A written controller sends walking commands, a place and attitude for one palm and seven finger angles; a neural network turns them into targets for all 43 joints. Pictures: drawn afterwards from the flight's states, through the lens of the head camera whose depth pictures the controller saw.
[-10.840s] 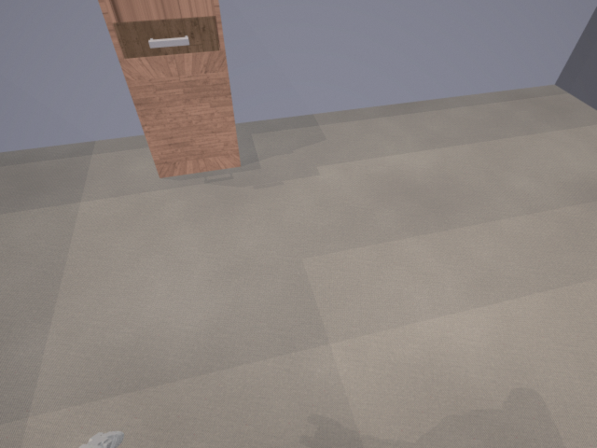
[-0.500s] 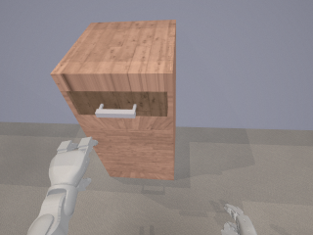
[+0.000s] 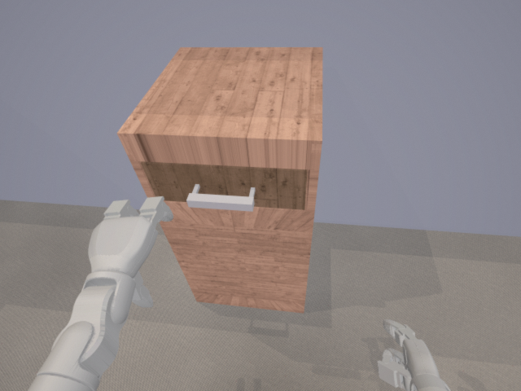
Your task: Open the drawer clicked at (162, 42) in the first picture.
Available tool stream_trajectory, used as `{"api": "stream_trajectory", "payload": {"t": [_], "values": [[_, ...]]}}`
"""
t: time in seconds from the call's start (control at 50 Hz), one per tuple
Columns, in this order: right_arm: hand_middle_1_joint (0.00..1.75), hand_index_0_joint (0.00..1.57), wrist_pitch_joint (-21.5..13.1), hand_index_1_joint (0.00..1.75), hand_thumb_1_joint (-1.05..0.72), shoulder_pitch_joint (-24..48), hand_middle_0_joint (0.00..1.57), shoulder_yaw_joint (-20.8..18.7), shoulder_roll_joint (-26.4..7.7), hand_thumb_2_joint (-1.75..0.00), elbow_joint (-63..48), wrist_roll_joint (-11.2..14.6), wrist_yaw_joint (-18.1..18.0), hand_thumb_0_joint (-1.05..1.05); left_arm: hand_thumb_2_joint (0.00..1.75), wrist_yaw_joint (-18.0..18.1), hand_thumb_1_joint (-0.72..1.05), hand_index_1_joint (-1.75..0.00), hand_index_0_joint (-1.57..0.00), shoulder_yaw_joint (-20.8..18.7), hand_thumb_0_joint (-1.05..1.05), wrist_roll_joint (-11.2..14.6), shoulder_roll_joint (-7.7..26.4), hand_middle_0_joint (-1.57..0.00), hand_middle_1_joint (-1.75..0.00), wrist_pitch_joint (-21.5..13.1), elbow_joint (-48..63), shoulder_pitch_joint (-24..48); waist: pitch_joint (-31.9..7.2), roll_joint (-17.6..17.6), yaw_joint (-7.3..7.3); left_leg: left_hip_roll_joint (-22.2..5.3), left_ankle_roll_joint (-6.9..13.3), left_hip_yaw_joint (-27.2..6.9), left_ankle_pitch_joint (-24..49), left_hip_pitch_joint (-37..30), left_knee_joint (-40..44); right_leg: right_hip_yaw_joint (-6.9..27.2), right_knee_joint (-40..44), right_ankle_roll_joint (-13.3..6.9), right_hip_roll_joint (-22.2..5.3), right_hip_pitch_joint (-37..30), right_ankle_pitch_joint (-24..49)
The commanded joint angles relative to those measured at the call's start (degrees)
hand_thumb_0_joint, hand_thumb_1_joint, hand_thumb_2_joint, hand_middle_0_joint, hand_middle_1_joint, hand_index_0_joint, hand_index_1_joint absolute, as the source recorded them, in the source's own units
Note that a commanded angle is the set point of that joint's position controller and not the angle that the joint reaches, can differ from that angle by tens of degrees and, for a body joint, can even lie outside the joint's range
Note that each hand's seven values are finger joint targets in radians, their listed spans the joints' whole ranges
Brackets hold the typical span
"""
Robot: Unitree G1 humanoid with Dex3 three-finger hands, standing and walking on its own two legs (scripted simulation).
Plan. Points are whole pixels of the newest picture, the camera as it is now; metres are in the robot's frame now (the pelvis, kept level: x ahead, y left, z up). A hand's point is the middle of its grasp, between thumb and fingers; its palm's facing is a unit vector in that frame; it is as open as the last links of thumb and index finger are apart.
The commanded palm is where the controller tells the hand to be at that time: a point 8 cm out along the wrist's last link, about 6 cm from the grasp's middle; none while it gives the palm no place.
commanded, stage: raise the hand with hooked fingers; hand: left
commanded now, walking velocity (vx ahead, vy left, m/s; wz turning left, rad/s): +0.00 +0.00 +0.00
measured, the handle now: (222, 195) +0.54 +0.17 -0.06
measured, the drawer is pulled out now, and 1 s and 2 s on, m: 0.00 0.00 0.00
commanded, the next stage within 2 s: move the hooked fingers above the handle in 0.60 s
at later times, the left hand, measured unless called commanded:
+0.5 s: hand (146, 244) +0.30 +0.22 +0.08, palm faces -0.01 -0.09 -1.00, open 13.8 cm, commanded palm +0.28 +0.23 +0.14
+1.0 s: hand (165, 232) +0.33 +0.20 +0.07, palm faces -0.02 -0.07 -1.00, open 13.8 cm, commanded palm +0.32 +0.22 +0.12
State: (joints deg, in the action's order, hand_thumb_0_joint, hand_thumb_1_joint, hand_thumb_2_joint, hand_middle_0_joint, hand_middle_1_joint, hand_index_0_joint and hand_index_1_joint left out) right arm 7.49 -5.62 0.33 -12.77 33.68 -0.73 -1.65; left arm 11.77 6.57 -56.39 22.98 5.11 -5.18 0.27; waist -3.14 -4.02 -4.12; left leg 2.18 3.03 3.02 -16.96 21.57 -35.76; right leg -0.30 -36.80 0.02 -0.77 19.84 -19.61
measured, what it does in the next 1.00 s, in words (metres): stands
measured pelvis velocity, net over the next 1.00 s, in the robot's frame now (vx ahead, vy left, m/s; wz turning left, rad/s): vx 0.01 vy -0.04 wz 0.02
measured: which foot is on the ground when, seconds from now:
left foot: down 0.00-1.00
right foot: down 0.00-1.00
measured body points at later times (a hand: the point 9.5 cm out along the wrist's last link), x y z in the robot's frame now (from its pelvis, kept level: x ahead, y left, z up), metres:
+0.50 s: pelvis +0.01 -0.01 +0.01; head +0.03 -0.04 +0.46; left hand +0.30 +0.22 +0.13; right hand +0.18 -0.24 -0.11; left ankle +0.02 +0.08 -0.72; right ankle -0.01 -0.12 -0.72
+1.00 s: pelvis +0.01 -0.04 +0.01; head +0.03 -0.07 +0.45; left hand +0.33 +0.21 +0.12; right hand +0.19 -0.27 -0.11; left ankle +0.02 +0.08 -0.72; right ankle -0.01 -0.12 -0.72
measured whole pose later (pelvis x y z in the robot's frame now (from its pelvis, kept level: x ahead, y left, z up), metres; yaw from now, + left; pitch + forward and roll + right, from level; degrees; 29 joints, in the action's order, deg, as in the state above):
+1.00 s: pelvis +0.01 -0.04 +0.01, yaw +1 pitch +4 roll +1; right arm 7.4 -8.2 -0.3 -14.2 36.3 0.1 -3.5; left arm 6.4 3.5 -55.0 26.9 -5.6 -18.0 12.2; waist -1.8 -3.2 -3.0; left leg 0.3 0.3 0.8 -14.8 21.2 -31.9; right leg -2.3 -33.3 -2.8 1.3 19.4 -18.2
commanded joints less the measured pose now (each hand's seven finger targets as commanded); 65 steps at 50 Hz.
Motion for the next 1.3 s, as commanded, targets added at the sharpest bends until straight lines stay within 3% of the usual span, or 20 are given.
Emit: {"api": "stream_trajectory", "payload": {"t": [0.0, 0.06, 0.16, 0.26, 0.3, 0.44, 0.54, 0.66, 0.72, 0.78, 0.86, 0.92, 0.94, 1.04, 1.06, 1.14, 1.18, 1.2, 1.24, 1.28], "values": [[0.3, 0.2, -1.5, 0.3, -0.9, 5.4, 0.2, -1.9, -6.7, -0.9, -7.9, 0.2, -0.7, 0.0, 0.3, -1.7, -0.5, -1.2, -0.3, -7.8, 0.0, -0.6, 12.9, -0.3, -1.2, -0.2, 10.8, 17.6, -9.6, 1.7, 0.09, -2.0, -2.1, -5.0, 15.4, -10.7, 8.1, -1.2, 6.7, -2.7, 2.2, -2.1, 10.9], [0.3, 0.2, -1.4, 0.3, -0.9, 4.8, 0.2, -1.7, -6.5, -0.9, -7.7, 0.1, -0.7, 0.0, 0.3, -3.3, -0.5, -1.2, -0.3, -8.5, 0.0, 0.1, 13.8, -0.3, -1.2, -1.5, 11.6, 19.6, -11.7, -0.5, 0.01, -2.0, -2.3, -5.2, 19.1, -13.1, 8.3, -1.2, 7.5, -2.8, 2.2, -4.1, 12.8], [0.3, 0.2, -1.4, 0.3, -0.9, 4.2, 0.2, -1.8, -6.8, -0.9, -6.9, 0.1, -0.4, 0.0, 0.3, -5.7, -0.5, -1.2, -0.3, -8.7, 0.0, 1.6, 14.7, -0.3, -1.2, -3.6, 12.4, 22.3, -12.5, -0.6, 0.63, -2.2, -2.7, -5.6, 24.7, -15.2, 8.3, -1.5, 8.8, -2.6, 2.3, -5.0, 16.0], [0.3, 0.2, -1.0, 0.3, -0.9, 3.2, 0.2, -2.3, -7.3, -0.9, -6.7, 0.4, 0.1, 0.0, 0.3, -8.0, -0.5, -1.2, -0.3, -8.2, 0.0, 3.1, 13.0, -0.3, -1.2, -4.7, 8.8, 17.8, -10.6, 3.4, 0.33, -2.0, -2.4, -5.1, 23.9, -13.3, 8.9, -1.7, 9.6, -2.4, 2.3, -5.7, 16.6], [0.3, 0.2, -0.9, 0.3, -0.9, 3.4, 0.2, -2.6, -7.7, -0.9, -7.1, 0.3, 0.3, 0.0, 0.3, -8.3, -0.5, -1.2, -0.3, -9.1, 0.0, 3.4, 14.2, -0.3, -1.2, -5.8, 10.6, 17.4, -11.3, 2.9, -0.04, -1.6, -2.1, -4.6, 23.2, -13.0, 8.9, -1.3, 9.8, -2.3, 2.2, -6.3, 17.4], [0.3, 0.2, -1.7, 0.3, -0.9, 3.6, 0.2, -3.0, -7.7, -0.9, -7.1, 0.0, 0.2, 0.0, 0.3, -3.9, -0.5, -1.2, -0.3, -13.7, 0.0, 2.8, 17.5, -0.3, -1.2, -9.7, 14.7, 18.4, -13.2, 0.9, -0.95, -0.9, -1.7, -4.5, 19.8, -11.8, 8.7, -0.5, 9.4, -2.6, 2.2, -6.7, 16.0], [0.3, 0.2, -1.9, 0.3, -0.9, 3.5, 0.2, -3.4, -7.6, -0.9, -6.1, 0.4, 0.1, 0.0, 0.3, -0.2, -0.5, -1.2, -0.3, -14.0, 0.0, 2.2, 17.2, -0.3, -1.2, -8.7, 12.7, 19.0, -13.7, 0.7, -0.59, -0.5, -1.5, -3.7, 17.2, -10.9, 8.2, 0.0, 9.3, -2.5, 2.1, -5.9, 15.0], [0.3, 0.2, -1.7, 0.3, -0.9, 4.5, 0.2, -3.1, -7.6, -0.9, -6.0, 1.3, -0.2, 0.0, 0.3, -1.9, -0.5, -1.2, -0.3, -8.7, 0.0, 2.7, 13.5, -0.3, -1.2, -4.6, 8.0, 18.1, -10.5, 4.2, 0.48, -0.2, -0.9, -2.4, 12.8, -8.9, 9.1, 0.5, 10.6, -1.8, 1.6, -6.0, 12.9], [0.3, 0.2, -1.6, 0.3, -0.9, 4.4, 0.2, -2.7, -7.7, -0.9, -5.7, 1.3, -0.8, 0.0, 0.3, -3.8, -0.5, -1.2, -0.3, -7.1, 0.0, 2.7, 13.3, -0.3, -1.2, -4.0, 5.5, 21.4, -9.0, 7.0, 1.28, 0.2, -0.4, -2.0, 10.9, -7.9, 8.8, 0.9, 11.4, -1.4, 1.5, -5.4, 12.2], [0.3, 0.2, -1.8, 0.3, -0.9, 3.4, 0.2, -2.5, -7.7, -0.9, -5.0, 1.3, -1.5, 0.0, 0.3, -4.8, -0.5, -1.2, -0.3, -7.7, 0.0, 2.1, 15.2, -0.3, -1.2, -5.4, 1.4, 27.4, -7.2, 7.0, 1.94, 0.4, -0.2, -1.8, 7.9, -6.9, 8.5, 1.3, 12.1, -1.3, 1.3, -3.5, 8.8], [0.3, 0.2, -2.2, 0.3, -0.9, 2.7, 0.2, -2.6, -7.5, -0.9, -4.9, 0.8, -2.2, 0.0, 0.3, -3.8, -0.5, -1.2, -0.3, -12.3, 0.0, 1.2, 19.9, -0.3, -1.2, -9.1, 1.0, 30.1, -13.1, 3.7, 0.49, 1.1, -0.1, -1.8, 10.6, -6.4, 6.9, 2.9, 10.5, -1.5, 0.8, -7.0, 13.1], [0.3, 0.2, -2.5, 0.3, -0.9, 1.7, 0.2, -3.1, -7.0, -0.9, -4.2, 0.9, -2.4, 0.0, 0.3, -2.6, -0.5, -1.2, -0.3, -13.0, 0.0, 1.7, 18.9, -0.3, -1.2, -11.1, -2.0, 29.6, -13.8, 3.1, 0.56, 1.1, -0.1, -1.6, 12.7, -5.0, 5.5, 3.1, 9.1, -1.4, 0.7, -7.3, 18.3], [0.3, 0.2, -2.3, 0.3, -0.9, 1.1, 0.2, -3.3, -7.3, -0.9, -4.0, 1.0, -2.3, 0.0, 0.3, -2.2, -0.5, -1.2, -0.3, -14.6, 0.0, 1.6, 20.2, -0.3, -1.2, -11.2, -3.6, 29.3, -13.9, 3.6, 0.58, 1.2, -0.3, -1.7, 12.6, -4.1, 5.3, 3.1, 8.9, -1.4, 1.0, -7.4, 18.1], [0.3, 0.2, -2.1, 0.3, -0.9, -0.2, 0.2, -4.3, -7.8, -0.9, -4.2, 1.3, -1.6, 0.0, 0.3, -1.5, -0.5, -1.2, -0.3, -11.7, 0.0, 1.5, 16.5, -0.3, -1.2, -10.4, -6.6, 28.4, -15.0, 4.8, 1.29, 1.2, -0.4, -1.3, 14.8, -2.7, 3.9, 2.2, 7.0, -1.4, 1.2, -6.1, 22.2], [0.3, 0.2, -2.1, 0.3, -0.9, -0.5, 0.2, -4.5, -7.9, -0.9, -4.4, 1.2, -1.4, 0.0, 0.3, -1.6, -0.5, -1.2, -0.3, -9.4, 0.0, 1.5, 14.6, -0.3, -1.2, -10.4, -5.5, 29.0, -15.6, 4.0, 1.67, 1.0, -0.3, -1.2, 15.3, -3.4, 3.5, 2.1, 6.7, -1.4, 1.2, -5.2, 22.7], [0.3, 0.2, -1.7, 0.3, -0.9, -2.0, 0.2, -5.1, -8.4, -0.9, -4.2, 1.0, -1.1, 0.0, 0.3, -1.6, -0.5, -1.2, -0.3, -8.2, 0.0, 1.6, 13.5, -0.3, -1.2, -10.6, -4.9, 29.7, -17.3, 5.4, 2.61, 1.0, -0.2, -1.6, 17.0, -3.6, 2.4, 1.8, 5.6, -1.3, 1.4, -4.5, 24.8], [0.3, 0.2, -1.8, 0.3, -0.9, -3.0, 0.2, -5.5, -8.4, -0.9, -3.8, 0.9, -1.1, 0.0, 0.3, -1.1, -0.5, -1.2, -0.3, -8.6, 0.0, 1.4, 13.9, -0.3, -1.2, -11.5, -4.1, 31.5, -17.6, 5.7, 2.88, 0.7, -0.1, -1.7, 17.3, -4.2, 2.1, 1.5, 5.3, -1.4, 1.5, -3.6, 24.3], [0.3, 0.2, -1.6, 0.3, -0.9, -3.1, 0.2, -5.6, -8.5, -0.9, -3.5, 0.8, -1.2, 0.0, 0.3, -0.4, -0.5, -1.2, -0.3, -10.4, 0.0, 0.9, 15.8, -0.3, -1.2, -11.7, -4.9, 31.5, -17.7, 5.6, 2.66, 0.6, -0.1, -1.8, 17.5, -4.2, 1.8, 1.4, 4.9, -1.5, 1.7, -3.0, 23.8], [0.3, 0.2, -1.4, 0.3, -0.9, -3.9, 0.2, -5.6, -8.4, -0.9, -3.1, 0.7, -1.3, 0.0, 0.3, 1.1, -0.5, -1.2, -0.3, -9.4, 0.0, 0.3, 14.9, -0.3, -1.2, -12.3, -4.7, 36.0, -17.7, 4.6, 3.58, 0.6, -0.2, -2.3, 17.1, -4.4, 1.5, 0.7, 4.4, -1.8, 1.9, -1.0, 21.4], [0.3, 0.2, -1.4, 0.3, -0.9, -4.6, 0.2, -5.8, -8.3, -0.9, -2.3, 0.8, -1.2, 0.0, 0.3, 3.0, -0.5, -1.2, -0.3, -10.8, 0.0, -0.7, 15.9, -0.3, -1.2, -12.6, -7.3, 37.4, -17.1, 3.1, 3.44, 0.3, -0.3, -2.4, 16.8, -4.4, 1.1, 0.4, 3.9, -2.2, 2.2, 1.1, 19.4]]}}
